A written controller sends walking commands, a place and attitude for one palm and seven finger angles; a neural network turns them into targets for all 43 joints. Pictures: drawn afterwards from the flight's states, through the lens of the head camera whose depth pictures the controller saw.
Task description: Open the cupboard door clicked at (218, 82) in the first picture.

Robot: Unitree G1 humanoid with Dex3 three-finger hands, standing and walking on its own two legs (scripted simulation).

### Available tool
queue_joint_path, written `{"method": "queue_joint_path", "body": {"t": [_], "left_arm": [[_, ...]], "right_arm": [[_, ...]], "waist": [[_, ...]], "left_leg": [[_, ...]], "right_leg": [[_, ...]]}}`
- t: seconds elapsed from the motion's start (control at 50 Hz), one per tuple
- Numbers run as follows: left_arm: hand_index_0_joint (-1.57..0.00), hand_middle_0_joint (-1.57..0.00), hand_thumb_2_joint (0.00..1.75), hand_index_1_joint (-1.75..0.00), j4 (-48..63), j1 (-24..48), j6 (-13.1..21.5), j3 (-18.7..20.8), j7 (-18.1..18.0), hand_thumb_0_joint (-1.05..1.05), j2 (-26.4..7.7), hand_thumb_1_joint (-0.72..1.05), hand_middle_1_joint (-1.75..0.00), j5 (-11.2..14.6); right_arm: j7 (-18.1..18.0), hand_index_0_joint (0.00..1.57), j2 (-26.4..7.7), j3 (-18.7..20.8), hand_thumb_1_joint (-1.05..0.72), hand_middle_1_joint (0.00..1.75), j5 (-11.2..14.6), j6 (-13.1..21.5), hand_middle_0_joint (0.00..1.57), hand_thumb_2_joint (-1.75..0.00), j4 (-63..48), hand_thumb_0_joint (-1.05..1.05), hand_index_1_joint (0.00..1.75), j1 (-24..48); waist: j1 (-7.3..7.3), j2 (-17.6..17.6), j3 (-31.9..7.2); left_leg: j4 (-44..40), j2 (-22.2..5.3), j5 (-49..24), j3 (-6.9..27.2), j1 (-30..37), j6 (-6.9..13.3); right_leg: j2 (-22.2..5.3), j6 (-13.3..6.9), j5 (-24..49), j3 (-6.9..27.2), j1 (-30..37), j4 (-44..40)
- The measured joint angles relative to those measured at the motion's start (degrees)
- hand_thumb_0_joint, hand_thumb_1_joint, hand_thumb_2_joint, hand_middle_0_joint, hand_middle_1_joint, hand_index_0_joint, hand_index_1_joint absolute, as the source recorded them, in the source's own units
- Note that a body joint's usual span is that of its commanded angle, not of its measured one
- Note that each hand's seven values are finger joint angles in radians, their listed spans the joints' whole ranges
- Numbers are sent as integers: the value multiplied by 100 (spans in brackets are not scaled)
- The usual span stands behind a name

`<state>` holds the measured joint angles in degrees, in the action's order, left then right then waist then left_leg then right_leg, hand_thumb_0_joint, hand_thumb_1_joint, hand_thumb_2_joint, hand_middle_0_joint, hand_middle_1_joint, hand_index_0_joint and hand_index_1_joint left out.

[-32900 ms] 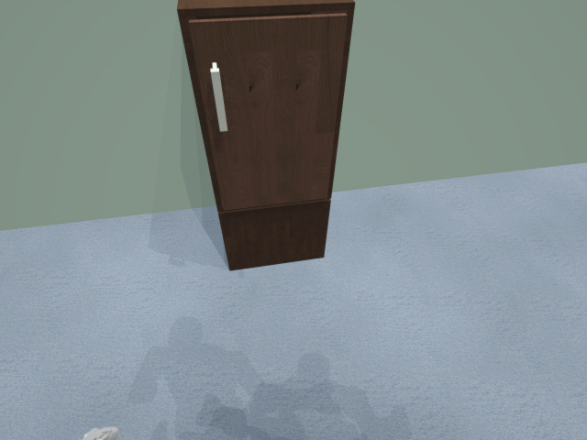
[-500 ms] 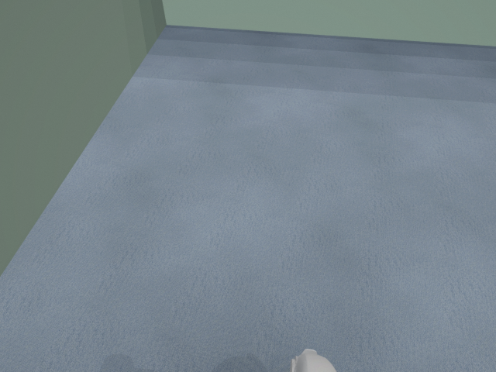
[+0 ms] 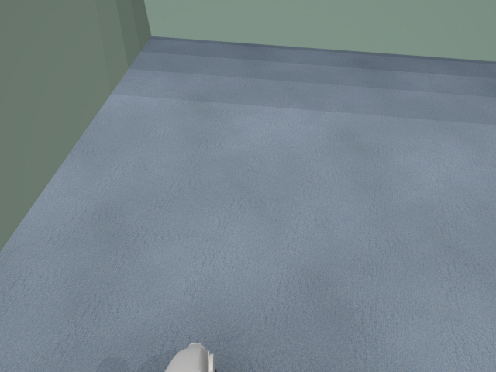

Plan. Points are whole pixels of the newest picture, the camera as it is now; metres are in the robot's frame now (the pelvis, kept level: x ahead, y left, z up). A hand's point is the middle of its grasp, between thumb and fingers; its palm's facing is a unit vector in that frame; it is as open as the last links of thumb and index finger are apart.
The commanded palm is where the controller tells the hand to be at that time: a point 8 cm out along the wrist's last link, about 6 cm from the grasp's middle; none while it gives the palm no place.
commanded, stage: turn to face it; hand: left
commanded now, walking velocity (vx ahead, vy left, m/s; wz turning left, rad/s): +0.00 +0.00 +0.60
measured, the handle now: out of the picture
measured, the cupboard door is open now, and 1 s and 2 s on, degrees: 50 50 50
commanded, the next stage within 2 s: none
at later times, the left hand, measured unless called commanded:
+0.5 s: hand (128, 361) +0.17 +0.23 -0.16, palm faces +0.26 -0.94 -0.23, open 7.3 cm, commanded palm none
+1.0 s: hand out of the picture +0.06 +0.14 -0.18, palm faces +0.57 -0.78 -0.24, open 7.4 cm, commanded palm none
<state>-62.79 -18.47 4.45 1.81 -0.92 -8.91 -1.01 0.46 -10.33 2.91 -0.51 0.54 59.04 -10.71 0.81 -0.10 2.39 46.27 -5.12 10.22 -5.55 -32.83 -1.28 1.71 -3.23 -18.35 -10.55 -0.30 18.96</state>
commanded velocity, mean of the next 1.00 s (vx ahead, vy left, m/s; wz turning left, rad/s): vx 0.00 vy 0.00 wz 0.60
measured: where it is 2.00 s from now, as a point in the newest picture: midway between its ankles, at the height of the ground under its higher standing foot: outside the picture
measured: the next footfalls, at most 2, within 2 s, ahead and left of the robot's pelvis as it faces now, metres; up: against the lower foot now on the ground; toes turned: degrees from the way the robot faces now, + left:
left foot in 0.12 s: +0.20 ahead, +0.10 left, +0.00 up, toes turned +9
right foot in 0.62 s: +0.18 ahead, -0.14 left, +0.00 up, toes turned +20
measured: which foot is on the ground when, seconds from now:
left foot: up 0.00-0.10, down 0.12-0.62, up 0.64-1.00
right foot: down 0.00-0.12, up 0.14-0.60, down 0.62-1.00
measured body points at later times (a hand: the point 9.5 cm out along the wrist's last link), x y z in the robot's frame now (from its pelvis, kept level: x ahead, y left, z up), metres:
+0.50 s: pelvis +0.11 +0.00 +0.00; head +0.15 +0.03 +0.45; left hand +0.15 +0.28 -0.15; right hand +0.23 -0.22 -0.14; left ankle +0.16 +0.10 -0.74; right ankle +0.13 -0.17 -0.69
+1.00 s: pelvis +0.16 -0.03 -0.01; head +0.21 +0.00 +0.43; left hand +0.03 +0.18 -0.16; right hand +0.41 -0.18 -0.15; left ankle +0.11 +0.08 -0.72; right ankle +0.14 -0.15 -0.74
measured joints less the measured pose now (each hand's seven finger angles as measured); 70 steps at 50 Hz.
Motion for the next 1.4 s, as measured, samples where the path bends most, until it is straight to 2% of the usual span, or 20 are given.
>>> {"method": "queue_joint_path", "body": {"t": [0.08,0.12,0.18,0.26,0.34,0.42,0.56,0.62,0.68,0.74,0.78,0.9,0.98,1.02,1.06,1.1,1.16,1.28,1.38,1.4], "left_arm": [[-20,-20,90,-30,-80,-186,-121,-22,-2,0,53,92,-30,-19],[-20,-20,90,-30,-61,-300,-208,-15,4,0,100,92,-30,5],[-20,-20,90,-30,85,-107,-429,14,-8,0,40,91,-30,53],[-20,-20,90,-30,489,420,-519,136,15,1,-87,91,-30,-36],[-20,-20,90,-30,879,828,-517,206,26,0,-199,91,-30,-49],[-20,-20,90,-30,1068,1009,-567,251,3,0,-319,91,-30,-56],[-20,-20,90,-30,1244,1178,-626,227,-12,0,-403,91,-30,-31],[-20,-20,90,-30,1365,1104,-540,177,-11,0,-407,91,-30,-11],[-20,-20,90,-30,1318,981,-498,100,-52,0,-311,91,-30,-56],[-20,-20,90,-30,1241,786,-506,50,-71,0,-244,91,-30,-30],[-20,-20,90,-30,1198,677,-486,34,-77,0,-229,91,-30,-16],[-20,-20,90,-30,1142,391,-420,-16,-45,0,-186,91,-30,-29],[-20,-20,90,-30,1059,177,-445,13,-19,0,-269,90,-30,-49],[-20,-20,90,-30,1006,53,-471,43,0,0,-345,90,-30,-28],[-20,-20,90,-30,931,52,-579,80,15,0,-443,90,-30,17],[-20,-20,90,-30,914,191,-738,136,-22,1,-562,91,-30,14],[-20,-20,90,-30,978,455,-809,215,-16,1,-643,91,-30,-16],[-20,-20,90,-30,1306,845,-721,215,67,1,-596,91,-30,-37],[-20,-20,90,-30,1483,908,-575,166,72,0,-539,91,-30,-22],[-20,-20,90,-30,1508,886,-507,157,57,0,-523,91,-30,-45]], "right_arm": [[19,20,-34,-55,-93,30,-16,-24,19,-90,-126,1,30,193],[28,20,-116,-84,-92,30,-71,10,19,-90,-257,1,30,179],[-34,20,-131,-90,-91,30,-67,15,19,-90,-355,1,30,207],[-99,20,-88,-111,-91,30,-67,-67,19,-90,-409,0,30,149],[-73,20,-25,-125,-91,30,-66,-109,20,-90,-424,1,30,115],[-44,21,6,-61,-91,30,-70,-159,20,-90,-473,1,30,52],[-10,21,-104,90,-91,30,-100,-262,20,-90,-564,1,30,-95],[-8,21,-192,167,-90,30,-55,-335,20,-90,-595,1,30,-192],[16,21,-350,265,-90,30,-42,-415,20,-90,-529,1,30,-134],[70,20,-439,291,-91,30,-49,-467,20,-90,-523,1,30,-109],[92,20,-449,268,-91,30,-36,-491,20,-90,-531,1,30,-74],[120,20,-476,162,-91,30,-21,-546,19,-90,-535,1,30,242],[128,20,-456,85,-91,30,-11,-495,19,-90,-634,1,30,551],[132,20,-461,51,-91,30,-25,-406,19,-90,-750,1,30,647],[117,20,-455,56,-91,30,-40,-268,19,-90,-867,1,30,707],[89,20,-387,9,-91,30,-24,-205,19,-90,-909,1,30,703],[20,20,-314,-38,-90,30,-47,-225,20,-90,-913,1,30,584],[24,21,-277,-44,-90,30,-77,-306,20,-90,-818,1,30,407],[40,21,-268,39,-90,30,-56,-367,20,-90,-821,1,30,214],[41,21,-283,72,-90,30,-28,-377,20,-90,-816,1,30,175]], "waist": [[-87,-176,120],[-87,-127,126],[-84,-165,176],[-175,-151,215],[-171,-50,202],[-74,26,75],[117,143,-20],[107,112,-75],[52,192,14],[89,134,76],[105,29,132],[-41,-161,358],[-171,-268,454],[-190,-305,436],[-159,-301,409],[-212,-362,425],[-240,-321,357],[-201,-72,289],[-87,70,192],[-94,68,157]], "left_leg": [[-628,275,34,-219,379,153],[-1028,355,-511,-157,729,389],[-658,522,183,-53,624,741],[-1100,683,23,133,714,677],[-1607,759,-249,415,803,671],[-1853,772,-349,696,862,585],[-1895,848,-341,1219,853,348],[-1686,1007,-243,1395,734,197],[-124,1000,1150,1139,276,19],[1396,831,1287,750,-37,-138],[1692,665,1234,583,-23,-220],[657,369,1287,302,468,-265],[-307,439,1221,69,907,-127],[-972,529,672,-69,1263,-5],[-956,575,495,17,1259,370],[-805,606,752,122,1244,396],[-1080,596,672,364,1365,271],[-1509,556,407,837,1486,159],[-1245,597,551,1210,1304,-52],[-973,633,752,1218,1170,-44]], "right_leg": [[-166,157,-586,-209,227,504],[-271,269,-936,-325,-27,1499],[-324,426,-1438,277,-1214,4086],[-459,547,-753,815,-2438,5066],[-573,637,-302,1113,-2992,4616],[-540,714,-224,1205,-3024,4043],[-229,669,-499,1120,-2314,2536],[-164,527,-160,1097,-1647,1202],[-201,260,-65,956,-1491,1146],[-353,215,-51,744,-1202,952],[-458,204,-60,600,-1036,841],[-703,226,-295,122,-759,911],[-865,310,-622,-175,-744,1303],[-976,380,-855,-295,-883,1817],[-1016,529,-1172,-78,-1421,3057],[-872,625,-1445,425,-1992,4186],[-766,721,-1067,760,-2550,4644],[-660,751,-547,1027,-2684,3502],[-427,705,-35,921,-1953,1761],[-444,591,119,902,-1860,1519]]}}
